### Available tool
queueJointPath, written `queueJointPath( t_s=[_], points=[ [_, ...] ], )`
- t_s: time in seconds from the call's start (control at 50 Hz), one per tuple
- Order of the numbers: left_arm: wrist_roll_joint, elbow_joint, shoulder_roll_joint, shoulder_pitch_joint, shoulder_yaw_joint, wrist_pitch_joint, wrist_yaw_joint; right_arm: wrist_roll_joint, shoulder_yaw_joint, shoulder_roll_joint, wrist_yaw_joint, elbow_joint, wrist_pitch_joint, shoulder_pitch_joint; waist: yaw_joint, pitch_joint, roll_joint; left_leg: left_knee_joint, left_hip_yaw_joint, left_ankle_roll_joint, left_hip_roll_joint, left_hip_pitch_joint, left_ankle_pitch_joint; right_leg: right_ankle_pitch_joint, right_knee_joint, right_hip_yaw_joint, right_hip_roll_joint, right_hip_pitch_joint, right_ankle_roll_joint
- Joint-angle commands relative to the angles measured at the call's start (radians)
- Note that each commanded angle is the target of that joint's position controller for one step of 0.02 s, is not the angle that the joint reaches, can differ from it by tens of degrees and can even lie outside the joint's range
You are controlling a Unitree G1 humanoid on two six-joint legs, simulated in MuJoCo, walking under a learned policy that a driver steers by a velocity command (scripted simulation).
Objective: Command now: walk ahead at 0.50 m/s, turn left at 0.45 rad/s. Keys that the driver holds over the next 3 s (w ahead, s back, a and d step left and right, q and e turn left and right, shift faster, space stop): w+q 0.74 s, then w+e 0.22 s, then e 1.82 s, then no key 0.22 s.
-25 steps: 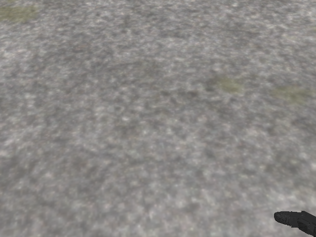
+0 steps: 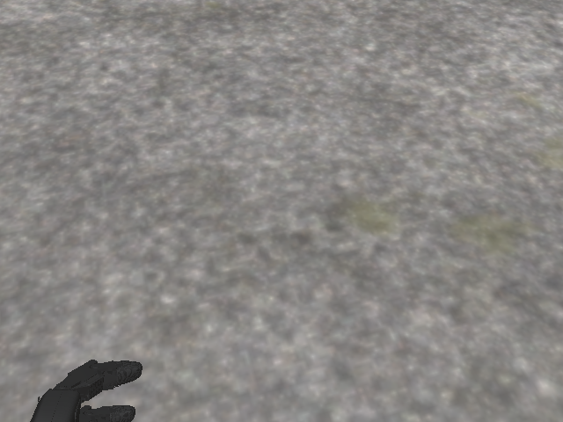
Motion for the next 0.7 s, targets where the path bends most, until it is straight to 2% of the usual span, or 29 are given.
queueJointPath(
  t_s=[0.02,0.04,0.06,0.08,0.1,0.12,0.14,0.16,0.18,0.22,0.26,0.34,0.4,0.44,0.48,0.5,0.52,0.54,0.56,0.58,0.6,0.62,0.64,0.66,0.68,0.7],
  points=[
    [-0.003,-0.041,0.148,0.087,0.061,-0.023,0.008,-0.003,-0.037,-0.152,-0.009,-0.071,-0.003,-0.047,0.135,-0.057,0.131,0.042,-0.206,0.107,0.199,-0.128,0.270,-0.037,-0.063,-0.028,0.006,0.295,-0.047],
    [0.011,-0.025,0.188,0.211,0.077,-0.026,0.017,-0.012,-0.020,-0.106,-0.005,-0.087,-0.006,-0.061,0.199,-0.156,0.092,0.234,-0.159,0.074,0.143,-0.206,0.242,-0.068,-0.047,0.048,-0.090,0.498,-0.097],
    [0.026,-0.008,0.273,0.345,0.100,-0.016,0.026,-0.013,0.004,-0.028,-0.005,-0.116,-0.015,0.008,0.217,-0.317,-0.118,0.570,-0.022,0.007,0.022,-0.478,-0.024,-0.169,-0.054,0.345,-0.315,0.842,-0.209],
    [0.015,0.019,0.255,0.385,0.098,-0.001,0.016,0.007,0.005,-0.054,-0.006,-0.134,-0.022,0.055,0.198,-0.354,-0.301,0.785,0.006,-0.011,0.029,-0.674,-0.285,-0.398,-0.157,0.655,-0.426,0.884,-0.289],
    [0.007,0.011,0.176,0.334,0.077,0.002,0.015,0.018,-0.019,-0.140,-0.008,-0.121,-0.017,0.001,0.205,-0.211,-0.168,0.875,-0.019,-0.016,0.084,-0.737,-0.208,-0.495,-0.191,0.573,-0.385,0.766,-0.258],
    [0.007,0.008,0.140,0.286,0.065,0.005,0.017,0.010,-0.025,-0.152,-0.007,-0.131,-0.011,-0.067,0.198,-0.118,-0.104,0.886,0.010,-0.021,0.114,-0.737,-0.129,-0.413,-0.203,0.427,-0.344,0.654,-0.229],
    [0.011,0.013,0.111,0.237,0.055,0.006,0.015,0.001,-0.026,-0.139,-0.004,-0.137,-0.005,-0.094,0.174,-0.061,-0.069,0.857,0.021,-0.028,0.141,-0.709,-0.067,-0.304,-0.232,0.322,-0.299,0.554,-0.217],
    [0.017,0.020,0.091,0.205,0.050,0.005,0.015,-0.003,-0.029,-0.125,-0.001,-0.142,0.001,-0.108,0.151,-0.028,-0.085,0.823,0.021,-0.031,0.167,-0.680,-0.025,-0.223,-0.258,0.243,-0.269,0.483,-0.210],
    [0.020,0.026,0.091,0.186,0.051,0.002,0.015,0.000,-0.027,-0.105,0.004,-0.146,0.009,-0.105,0.134,-0.011,-0.101,0.805,0.030,-0.035,0.184,-0.642,0.002,-0.171,-0.286,0.179,-0.250,0.426,-0.205],
    [0.015,0.042,0.103,0.181,0.059,-0.010,0.016,-0.001,-0.020,-0.071,0.010,-0.161,0.020,-0.124,0.124,-0.001,-0.084,0.772,0.044,-0.047,0.193,-0.633,0.049,-0.071,-0.324,0.091,-0.245,0.388,-0.220],
    [0.014,0.062,0.128,0.187,0.069,-0.015,0.018,-0.008,-0.016,-0.060,0.013,-0.184,0.023,-0.163,0.125,0.008,-0.054,0.692,0.044,-0.059,0.199,-0.656,0.115,0.012,-0.342,0.023,-0.252,0.394,-0.233],
    [0.010,0.089,0.166,0.199,0.078,-0.007,0.024,-0.007,-0.003,-0.043,0.037,-0.212,0.011,-0.265,0.157,0.022,-0.028,0.455,0.090,-0.046,0.186,-0.608,0.318,0.089,-0.347,-0.125,-0.225,0.414,-0.207],
    [-0.003,0.116,0.196,0.246,0.086,0.005,0.027,-0.005,0.002,-0.042,0.055,-0.250,0.010,-0.359,0.187,0.047,-0.017,0.339,0.132,-0.021,0.170,-0.588,0.345,0.098,-0.339,-0.179,-0.243,0.468,-0.187],
    [-0.015,0.132,0.214,0.267,0.093,0.016,0.027,-0.005,-0.002,-0.055,0.064,-0.276,0.012,-0.397,0.188,0.057,-0.020,0.294,0.153,0.005,0.157,-0.590,0.291,0.158,-0.306,-0.204,-0.264,0.533,-0.170],
    [-0.022,0.137,0.242,0.270,0.101,0.030,0.031,-0.009,-0.016,-0.082,0.068,-0.289,0.017,-0.381,0.158,0.025,-0.043,0.271,0.203,0.044,0.106,-0.514,0.191,0.428,-0.202,-0.242,-0.269,0.580,-0.149],
    [-0.026,0.136,0.258,0.270,0.106,0.038,0.034,-0.012,-0.030,-0.108,0.066,-0.282,0.021,-0.326,0.119,-0.021,-0.059,0.268,0.235,0.068,0.065,-0.422,0.142,0.596,-0.094,-0.263,-0.262,0.587,-0.137],
    [-0.030,0.133,0.258,0.260,0.104,0.046,0.038,-0.010,-0.055,-0.148,0.061,-0.250,0.025,-0.192,0.038,-0.093,-0.047,0.219,0.255,0.101,0.019,-0.234,0.169,0.672,0.091,-0.295,-0.237,0.540,-0.113],
    [-0.016,0.126,0.227,0.276,0.090,0.044,0.044,-0.005,-0.090,-0.213,0.044,-0.202,0.035,-0.014,-0.043,-0.184,0.002,0.197,0.180,0.142,0.029,0.066,0.200,0.521,0.352,-0.304,-0.200,0.351,-0.074],
    [0.034,0.070,0.084,0.361,0.043,0.028,0.033,0.005,-0.110,-0.336,0.027,-0.199,0.035,-0.006,0.053,-0.252,0.289,0.148,-0.334,0.301,0.303,0.412,0.114,-0.380,0.732,-0.284,-0.036,-0.107,-0.006],
    [0.011,0.049,0.123,0.306,0.037,-0.009,0.020,-0.001,-0.091,-0.296,0.033,-0.243,0.016,0.014,0.011,-0.443,0.242,-0.033,-0.730,0.409,0.418,0.506,-0.081,-0.594,0.910,-0.030,0.052,-0.248,-0.002],
    [-0.031,0.022,0.196,0.200,0.057,-0.029,0.011,-0.011,-0.070,-0.225,0.039,-0.229,0.001,-0.011,-0.017,-0.315,0.154,-0.066,-0.596,0.344,0.387,0.436,-0.054,-0.499,0.909,0.014,-0.007,-0.339,-0.021],
    [-0.032,0.011,0.181,0.169,0.048,-0.041,0.012,-0.010,-0.062,-0.199,0.037,-0.224,-0.008,-0.054,0.015,-0.206,0.106,-0.066,-0.468,0.308,0.344,0.297,0.016,-0.414,0.827,0.002,-0.047,-0.328,-0.037],
    [-0.006,0.022,0.175,0.168,0.049,-0.044,0.020,-0.013,-0.052,-0.170,0.035,-0.231,-0.010,-0.125,0.063,-0.138,0.044,-0.067,-0.371,0.278,0.304,0.150,0.134,-0.361,0.736,0.001,-0.081,-0.267,-0.033],
    [0.010,0.029,0.186,0.183,0.056,-0.036,0.023,-0.024,-0.042,-0.145,0.032,-0.245,-0.012,-0.172,0.101,-0.111,0.058,-0.082,-0.304,0.267,0.275,0.044,0.252,-0.325,0.674,0.007,-0.102,-0.189,-0.028],
    [0.016,0.032,0.185,0.197,0.058,-0.024,0.021,-0.031,-0.039,-0.141,0.029,-0.254,-0.012,-0.195,0.124,-0.098,0.071,-0.103,-0.281,0.269,0.261,-0.022,0.306,-0.307,0.645,0.006,-0.104,-0.140,-0.019],
    [0.020,0.035,0.172,0.206,0.057,-0.014,0.021,-0.029,-0.041,-0.143,0.026,-0.250,-0.014,-0.201,0.134,-0.092,0.069,-0.116,-0.259,0.276,0.255,-0.064,0.358,-0.299,0.608,-0.004,-0.102,-0.120,-0.004]
  ],
)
